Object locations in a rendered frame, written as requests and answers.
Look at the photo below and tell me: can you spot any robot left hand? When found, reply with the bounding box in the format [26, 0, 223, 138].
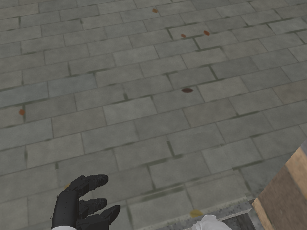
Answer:
[50, 174, 121, 230]

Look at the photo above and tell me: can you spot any right robot shin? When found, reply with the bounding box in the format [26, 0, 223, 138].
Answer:
[201, 215, 217, 223]

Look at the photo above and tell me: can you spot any robot right thigh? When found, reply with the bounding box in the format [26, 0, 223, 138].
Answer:
[192, 219, 232, 230]

